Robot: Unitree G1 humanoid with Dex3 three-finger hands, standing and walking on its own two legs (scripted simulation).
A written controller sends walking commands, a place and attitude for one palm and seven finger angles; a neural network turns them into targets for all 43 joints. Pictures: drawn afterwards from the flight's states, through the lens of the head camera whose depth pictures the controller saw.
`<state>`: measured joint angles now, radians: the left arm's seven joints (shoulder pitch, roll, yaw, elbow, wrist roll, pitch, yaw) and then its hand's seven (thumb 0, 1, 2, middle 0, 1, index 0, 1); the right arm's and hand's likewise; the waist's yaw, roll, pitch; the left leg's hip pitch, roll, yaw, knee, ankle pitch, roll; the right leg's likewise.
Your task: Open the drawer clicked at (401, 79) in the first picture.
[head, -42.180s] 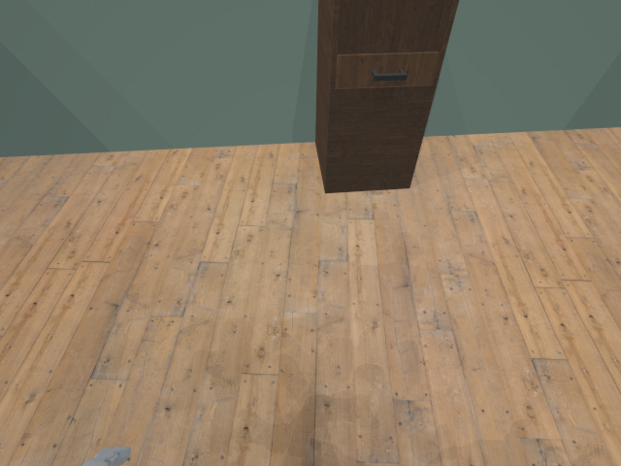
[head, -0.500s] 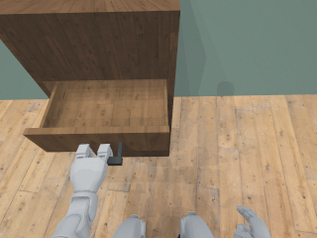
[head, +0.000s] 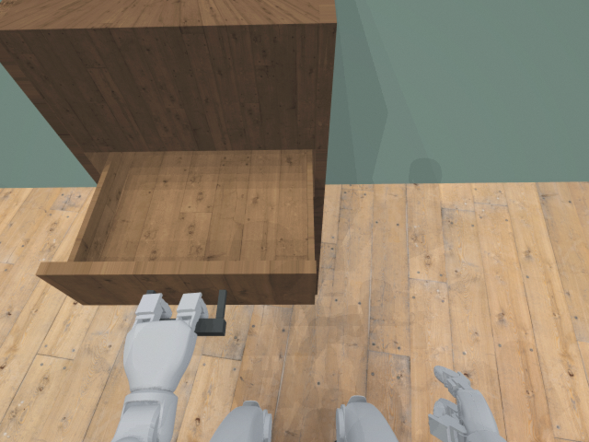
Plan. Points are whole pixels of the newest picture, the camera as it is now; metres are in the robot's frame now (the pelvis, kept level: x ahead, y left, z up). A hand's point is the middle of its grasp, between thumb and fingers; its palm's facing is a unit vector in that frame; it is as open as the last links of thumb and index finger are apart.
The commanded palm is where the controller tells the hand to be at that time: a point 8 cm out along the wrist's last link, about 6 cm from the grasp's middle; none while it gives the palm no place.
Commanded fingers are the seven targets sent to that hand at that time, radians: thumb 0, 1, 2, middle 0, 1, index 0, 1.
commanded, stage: pull the drawer open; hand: left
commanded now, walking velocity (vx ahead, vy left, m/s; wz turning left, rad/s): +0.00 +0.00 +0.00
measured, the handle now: (183, 312) +0.30 +0.19 -0.05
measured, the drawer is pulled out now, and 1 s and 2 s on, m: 0.23 0.30 0.30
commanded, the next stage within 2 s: open the thumb to release the handle in 1.44 s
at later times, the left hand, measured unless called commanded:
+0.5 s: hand (171, 390) +0.20 +0.19 -0.07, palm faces -0.05 -0.10 -0.99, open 5.5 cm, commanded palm +0.16 +0.21 -0.02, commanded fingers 0.00 0.90 0.90 -0.40 -1.35 -0.40 -1.35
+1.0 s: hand (167, 415) +0.17 +0.19 -0.07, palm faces -0.07 -0.12 -0.99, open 5.5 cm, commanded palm +0.12 +0.21 -0.02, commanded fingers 0.00 0.90 0.90 -0.40 -1.35 -0.40 -1.35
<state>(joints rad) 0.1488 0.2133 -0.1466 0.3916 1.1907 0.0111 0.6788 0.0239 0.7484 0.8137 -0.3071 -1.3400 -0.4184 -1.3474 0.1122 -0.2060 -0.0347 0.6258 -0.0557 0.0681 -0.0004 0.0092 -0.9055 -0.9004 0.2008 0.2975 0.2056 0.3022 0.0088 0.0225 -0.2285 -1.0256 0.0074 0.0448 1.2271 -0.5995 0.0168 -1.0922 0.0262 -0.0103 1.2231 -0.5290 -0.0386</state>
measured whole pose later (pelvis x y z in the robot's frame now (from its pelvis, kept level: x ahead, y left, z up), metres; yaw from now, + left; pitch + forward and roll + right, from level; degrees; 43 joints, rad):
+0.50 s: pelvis -0.01 -0.01 -0.01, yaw +0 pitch +23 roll +2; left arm 0.32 0.23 -0.13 0.26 1.20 -0.06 0.68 0.03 0.75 0.80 -0.30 -1.34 -0.42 -1.35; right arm 0.08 -0.20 -0.02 0.60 -0.07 0.05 0.00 0.01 -0.91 -0.90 0.20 0.30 0.21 0.30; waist 0.03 0.02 -0.23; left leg -1.06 0.01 0.04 1.28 -0.61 0.01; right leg -1.13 0.02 -0.01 1.28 -0.55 -0.05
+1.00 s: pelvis -0.01 -0.02 -0.02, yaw +1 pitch +23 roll +3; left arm 0.44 0.25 -0.08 0.14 1.17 -0.14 0.65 0.04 0.74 0.78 -0.29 -1.33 -0.42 -1.35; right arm 0.07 -0.21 -0.02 0.58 -0.08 0.04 0.00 0.01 -0.91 -0.90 0.20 0.30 0.21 0.30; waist 0.04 0.02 -0.24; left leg -1.11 0.01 0.04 1.33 -0.62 -0.01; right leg -1.19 0.03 -0.02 1.35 -0.56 -0.07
